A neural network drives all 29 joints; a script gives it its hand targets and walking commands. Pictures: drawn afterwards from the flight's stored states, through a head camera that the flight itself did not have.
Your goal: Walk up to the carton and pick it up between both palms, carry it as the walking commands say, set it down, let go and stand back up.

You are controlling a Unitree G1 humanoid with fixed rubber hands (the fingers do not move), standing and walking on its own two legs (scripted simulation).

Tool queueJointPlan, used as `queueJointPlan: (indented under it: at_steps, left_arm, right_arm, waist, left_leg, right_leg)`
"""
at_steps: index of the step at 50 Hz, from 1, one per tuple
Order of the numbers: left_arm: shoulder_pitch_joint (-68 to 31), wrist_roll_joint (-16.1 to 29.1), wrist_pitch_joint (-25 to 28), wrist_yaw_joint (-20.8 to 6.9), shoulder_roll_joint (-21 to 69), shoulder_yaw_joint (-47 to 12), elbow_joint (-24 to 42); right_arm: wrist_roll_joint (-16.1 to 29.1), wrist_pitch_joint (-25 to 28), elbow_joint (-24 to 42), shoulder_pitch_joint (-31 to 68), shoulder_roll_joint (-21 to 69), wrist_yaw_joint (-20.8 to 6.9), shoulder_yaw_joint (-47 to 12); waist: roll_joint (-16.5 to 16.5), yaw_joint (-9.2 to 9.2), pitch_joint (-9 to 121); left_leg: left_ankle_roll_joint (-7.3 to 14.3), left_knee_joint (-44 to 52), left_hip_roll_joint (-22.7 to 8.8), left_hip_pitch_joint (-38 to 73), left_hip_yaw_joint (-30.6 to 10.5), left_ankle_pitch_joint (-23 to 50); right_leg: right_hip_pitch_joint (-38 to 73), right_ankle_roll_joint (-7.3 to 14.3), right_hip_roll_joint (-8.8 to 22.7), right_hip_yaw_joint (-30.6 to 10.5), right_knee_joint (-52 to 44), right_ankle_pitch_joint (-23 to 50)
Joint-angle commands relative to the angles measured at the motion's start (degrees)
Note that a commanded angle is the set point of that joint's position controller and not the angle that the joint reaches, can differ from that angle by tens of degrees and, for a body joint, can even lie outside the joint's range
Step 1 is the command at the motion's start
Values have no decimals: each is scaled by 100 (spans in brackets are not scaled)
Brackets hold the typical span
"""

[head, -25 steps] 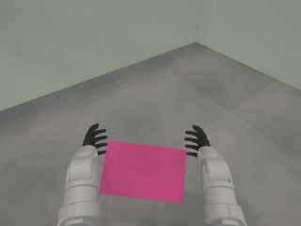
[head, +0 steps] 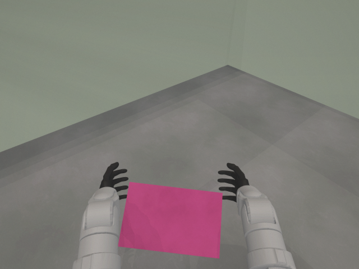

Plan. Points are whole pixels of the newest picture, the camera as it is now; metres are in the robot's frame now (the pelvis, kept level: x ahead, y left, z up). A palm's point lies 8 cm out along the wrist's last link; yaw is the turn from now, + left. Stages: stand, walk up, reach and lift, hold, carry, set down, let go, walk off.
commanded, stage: set down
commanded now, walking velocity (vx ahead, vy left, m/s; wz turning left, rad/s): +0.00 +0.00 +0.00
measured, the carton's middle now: (172, 216) +0.29 +0.04 -0.08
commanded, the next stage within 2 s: none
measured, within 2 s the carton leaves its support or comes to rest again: neither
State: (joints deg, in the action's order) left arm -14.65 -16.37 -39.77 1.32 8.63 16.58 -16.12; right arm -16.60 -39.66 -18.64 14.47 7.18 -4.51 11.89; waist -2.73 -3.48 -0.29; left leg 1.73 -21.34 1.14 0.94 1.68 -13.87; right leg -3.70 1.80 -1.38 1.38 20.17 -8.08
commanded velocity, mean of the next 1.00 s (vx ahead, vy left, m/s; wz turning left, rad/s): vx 0.00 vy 0.00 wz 0.00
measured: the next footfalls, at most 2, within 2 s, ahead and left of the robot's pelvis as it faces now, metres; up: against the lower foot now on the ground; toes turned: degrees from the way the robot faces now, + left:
none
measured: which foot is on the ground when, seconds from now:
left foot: down 0.00-1.00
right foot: down 0.00-1.00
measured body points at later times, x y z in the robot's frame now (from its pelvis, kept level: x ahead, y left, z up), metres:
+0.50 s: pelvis -0.02 -0.02 -0.02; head +0.02 -0.03 +0.43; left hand +0.28 +0.19 -0.03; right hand +0.32 -0.12 -0.04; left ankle -0.01 +0.10 -0.74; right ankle +0.04 -0.10 -0.74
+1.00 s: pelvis -0.05 -0.01 -0.08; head +0.11 -0.02 +0.35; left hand +0.30 +0.21 -0.13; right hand +0.34 -0.11 -0.14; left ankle -0.01 +0.10 -0.74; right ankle +0.04 -0.10 -0.74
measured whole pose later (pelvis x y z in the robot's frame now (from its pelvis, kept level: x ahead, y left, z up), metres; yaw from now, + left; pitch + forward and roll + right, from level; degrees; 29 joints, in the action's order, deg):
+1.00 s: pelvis -0.05 -0.01 -0.08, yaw +2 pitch +24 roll +1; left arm -29.6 -16.3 -16.2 -2.3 7.6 28.8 -28.7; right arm -19.9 -17.1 -28.6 29.5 9.2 -0.2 20.0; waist -0.4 -4.8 4.6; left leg 1.5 -55.1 1.6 -58.1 1.4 -21.0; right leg -61.9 2.7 0.1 2.5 52.1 -14.3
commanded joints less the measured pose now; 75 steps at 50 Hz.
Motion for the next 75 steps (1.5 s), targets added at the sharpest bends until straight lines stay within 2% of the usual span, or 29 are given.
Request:
queueJointPlan:
  at_steps: [1, 4, 9, 17, 27, 36, 42, 56, 66, 75]
  left_arm:
    - [-1982, 1433, 112, -1373, 5370, -2831, -202]
    - [-2135, 1478, 325, -1422, 5277, -2876, -238]
    - [-2499, 1436, 702, -1521, 5119, -2808, -420]
    - [-2843, 945, 1249, -1699, 4682, -2174, -1099]
    - [-3142, 590, 1875, -1858, 4338, -1698, -1498]
    - [-3609, 611, 2319, -1954, 4525, -1857, -1612]
    - [-3905, 717, 2422, -1977, 4714, -2014, -1609]
    - [-4327, 848, 2367, -1907, 4894, -2017, -1751]
    - [-4630, 1168, 2394, -1762, 4933, -2335, -1669]
    - [-4939, 1373, 2392, -1654, 4766, -2412, -1761]
  right_arm:
    - [1383, 444, 584, 2996, 4707, -1182, -2756]
    - [1339, 640, 624, 3054, 4748, -1117, -2792]
    - [1243, 978, 261, 3049, 4910, -1005, -2654]
    - [947, 1451, -618, 3179, 5222, -813, -2221]
    - [628, 1958, -1030, 3423, 5255, -559, -1941]
    - [413, 2379, -1106, 3841, 5179, -554, -2045]
    - [459, 2521, -1056, 4189, 5225, -655, -2274]
    - [495, 2541, -1221, 4644, 5205, -813, -2274]
    - [737, 2590, -1195, 4904, 5152, -742, -2460]
    - [916, 2589, -1260, 5246, 5090, -583, -2552]
  waist:
    - [48, -142, 963]
    - [112, -151, 1151]
    - [169, -146, 1402]
    - [240, -213, 1687]
    - [328, -204, 2135]
    - [285, -145, 3097]
    - [312, -229, 3830]
    - [381, -216, 4720]
    - [434, -208, 5468]
    - [511, -271, 5880]
  left_leg:
    - [-133, 459, -43, -1190, -847, 1532]
    - [-81, 329, 15, -1242, -808, 1270]
    - [-18, 28, 97, -1452, -771, 951]
    - [89, -554, 222, -2434, -694, 601]
    - [142, -1150, 342, -3586, -663, 398]
    - [88, -1798, 416, -4469, -657, 517]
    - [35, -2228, 463, -4993, -636, 538]
    - [-144, -3169, 541, -6214, -559, 337]
    - [-258, -3930, 592, -6809, -563, 430]
    - [-287, -4621, 643, -7419, -491, 393]
  right_leg:
    - [1161, 251, -160, -883, 31, 781]
    - [984, 249, -140, -874, 173, 656]
    - [607, 227, -97, -885, 475, 475]
    - [126, 147, -32, -955, 960, 345]
    - [-347, 40, 14, -1049, 1421, 360]
    - [-1150, 67, -184, -936, 2131, 512]
    - [-1742, 106, -287, -899, 2617, 416]
    - [-3438, 124, -461, -741, 3649, -15]
    - [-4480, 98, -587, -662, 4413, -4]
    - [-5216, 46, -664, -591, 5057, -81]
